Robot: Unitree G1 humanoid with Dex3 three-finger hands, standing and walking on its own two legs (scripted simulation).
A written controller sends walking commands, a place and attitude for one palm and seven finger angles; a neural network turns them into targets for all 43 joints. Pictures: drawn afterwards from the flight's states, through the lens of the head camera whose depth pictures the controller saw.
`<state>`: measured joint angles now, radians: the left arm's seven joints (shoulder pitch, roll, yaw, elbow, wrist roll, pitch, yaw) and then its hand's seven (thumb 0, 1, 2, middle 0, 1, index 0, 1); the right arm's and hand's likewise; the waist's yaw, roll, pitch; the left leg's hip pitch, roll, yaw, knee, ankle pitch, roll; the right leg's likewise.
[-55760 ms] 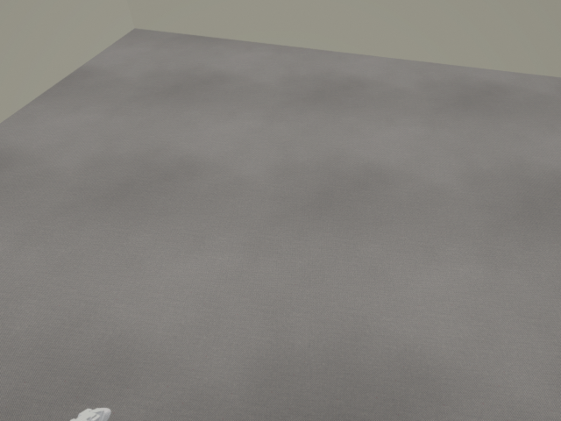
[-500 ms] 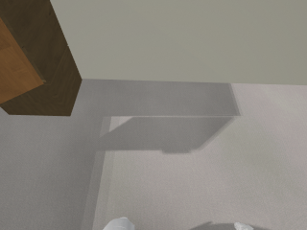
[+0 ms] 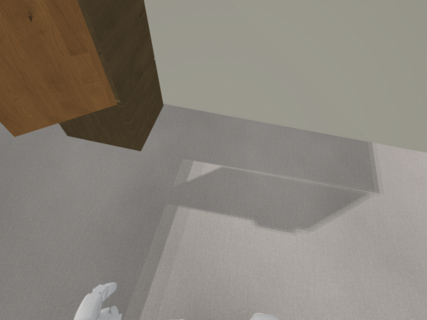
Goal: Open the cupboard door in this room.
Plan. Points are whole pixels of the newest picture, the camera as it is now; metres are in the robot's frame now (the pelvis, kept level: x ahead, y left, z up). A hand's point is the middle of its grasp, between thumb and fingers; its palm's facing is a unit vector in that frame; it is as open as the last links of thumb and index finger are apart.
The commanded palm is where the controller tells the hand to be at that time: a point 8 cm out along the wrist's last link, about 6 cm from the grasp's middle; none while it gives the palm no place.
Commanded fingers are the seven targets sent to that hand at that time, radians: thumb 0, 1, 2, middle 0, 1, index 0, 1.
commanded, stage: turn to face it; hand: left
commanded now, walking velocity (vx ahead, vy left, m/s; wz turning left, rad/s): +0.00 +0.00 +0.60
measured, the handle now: out of the picture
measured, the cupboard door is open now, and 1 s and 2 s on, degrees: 41 41 41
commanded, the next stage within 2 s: take the last steps up to it in 0.70 s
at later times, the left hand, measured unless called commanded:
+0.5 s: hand out of the picture -0.04 +0.21 -0.19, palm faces +0.33 -0.91 -0.24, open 7.3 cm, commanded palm none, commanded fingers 0.00 0.90 0.90 -0.20 -0.30 -0.20 -0.30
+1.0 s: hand out of the picture +0.03 +0.20 -0.17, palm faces +0.43 -0.88 -0.21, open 7.4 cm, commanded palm none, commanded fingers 0.00 0.90 0.90 -0.20 -0.30 -0.20 -0.30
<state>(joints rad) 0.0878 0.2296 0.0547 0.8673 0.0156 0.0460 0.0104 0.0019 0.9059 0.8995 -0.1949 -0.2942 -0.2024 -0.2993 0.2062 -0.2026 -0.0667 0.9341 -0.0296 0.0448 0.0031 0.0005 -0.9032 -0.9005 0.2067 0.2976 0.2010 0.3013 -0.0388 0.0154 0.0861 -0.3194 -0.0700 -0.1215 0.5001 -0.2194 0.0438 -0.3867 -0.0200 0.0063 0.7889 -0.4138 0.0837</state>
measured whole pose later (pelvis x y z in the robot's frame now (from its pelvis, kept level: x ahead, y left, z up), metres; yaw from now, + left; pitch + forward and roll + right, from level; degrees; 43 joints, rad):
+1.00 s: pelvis +0.04 +0.00 -0.01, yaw +25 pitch +0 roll +0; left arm 0.20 0.16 0.04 0.95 0.03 0.00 0.00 0.00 0.91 0.90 -0.20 -0.29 -0.20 -0.30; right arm 0.26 -0.20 -0.06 1.01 -0.02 0.04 0.00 0.00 -0.91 -0.90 0.21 0.30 0.20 0.30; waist -0.01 0.03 0.04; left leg -0.35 -0.05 -0.02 0.72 -0.42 0.03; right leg -0.22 -0.03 -0.07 0.55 -0.37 0.00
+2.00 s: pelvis +0.28 +0.23 -0.01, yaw +27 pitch +0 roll +1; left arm 0.11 0.16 0.04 0.98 0.02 -0.05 -0.02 0.00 0.91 0.90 -0.19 -0.29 -0.20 -0.30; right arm 0.42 -0.13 -0.03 1.15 -0.02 -0.03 -0.01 0.00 -0.91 -0.90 0.20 0.30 0.20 0.30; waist -0.05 0.03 0.08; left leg -0.17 0.04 0.15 0.81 -0.50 0.01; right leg -0.34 -0.04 -0.13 0.61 -0.27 -0.05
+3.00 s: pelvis +0.41 +0.28 -0.01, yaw +27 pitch +0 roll +0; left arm 0.19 0.16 0.02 1.04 0.01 0.00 0.03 0.00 0.92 0.90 -0.20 -0.29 -0.20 -0.30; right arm 0.23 -0.18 -0.05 1.09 -0.01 0.04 -0.03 0.00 -0.91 -0.90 0.20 0.30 0.20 0.30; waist -0.03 0.02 0.05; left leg -0.25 0.03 0.04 0.54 -0.26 -0.02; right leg -0.19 0.00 -0.07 0.54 -0.34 -0.02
